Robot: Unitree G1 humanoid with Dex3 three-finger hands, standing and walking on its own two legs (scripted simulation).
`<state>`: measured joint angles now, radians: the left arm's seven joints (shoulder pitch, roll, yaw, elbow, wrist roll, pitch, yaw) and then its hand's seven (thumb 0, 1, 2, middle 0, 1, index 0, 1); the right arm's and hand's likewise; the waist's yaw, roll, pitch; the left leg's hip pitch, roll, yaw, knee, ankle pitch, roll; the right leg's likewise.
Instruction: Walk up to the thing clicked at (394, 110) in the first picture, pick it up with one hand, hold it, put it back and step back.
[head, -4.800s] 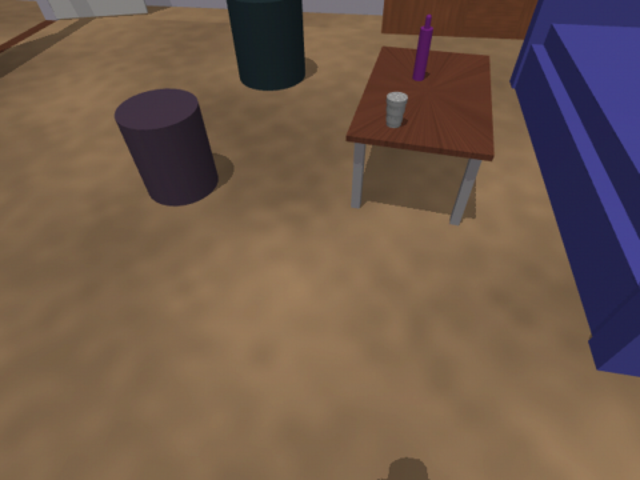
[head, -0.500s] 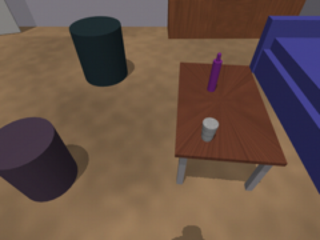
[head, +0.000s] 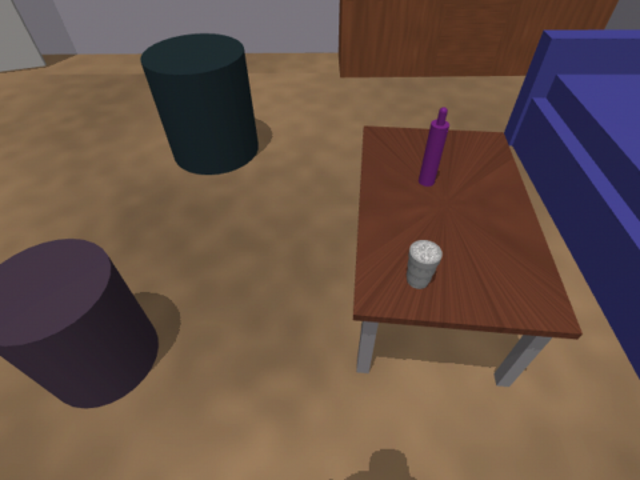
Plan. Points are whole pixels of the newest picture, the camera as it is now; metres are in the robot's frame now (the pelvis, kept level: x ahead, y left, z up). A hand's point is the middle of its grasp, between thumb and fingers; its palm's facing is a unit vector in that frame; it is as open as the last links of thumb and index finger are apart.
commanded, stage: stand
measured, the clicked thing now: (421, 266) +0.70 -0.23 -0.32
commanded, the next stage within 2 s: none
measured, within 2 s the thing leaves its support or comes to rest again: neither
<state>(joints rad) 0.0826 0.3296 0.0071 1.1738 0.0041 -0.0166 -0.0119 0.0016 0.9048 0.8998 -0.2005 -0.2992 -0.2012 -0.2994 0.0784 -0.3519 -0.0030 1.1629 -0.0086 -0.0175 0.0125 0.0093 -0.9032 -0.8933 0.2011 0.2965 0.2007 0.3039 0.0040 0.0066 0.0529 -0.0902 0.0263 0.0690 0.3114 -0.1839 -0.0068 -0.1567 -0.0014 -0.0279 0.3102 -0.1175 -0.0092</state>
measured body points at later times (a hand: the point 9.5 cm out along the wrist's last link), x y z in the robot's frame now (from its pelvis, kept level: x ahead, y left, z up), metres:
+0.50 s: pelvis +0.01 +0.00 +0.00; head +0.02 -0.01 +0.45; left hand +0.09 +0.30 -0.13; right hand +0.10 -0.30 -0.14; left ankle -0.01 +0.12 -0.75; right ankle +0.03 -0.11 -0.75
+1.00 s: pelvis +0.02 -0.01 +0.00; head +0.02 -0.01 +0.45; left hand +0.09 +0.30 -0.13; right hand +0.10 -0.30 -0.14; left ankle -0.01 +0.12 -0.75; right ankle +0.03 -0.11 -0.75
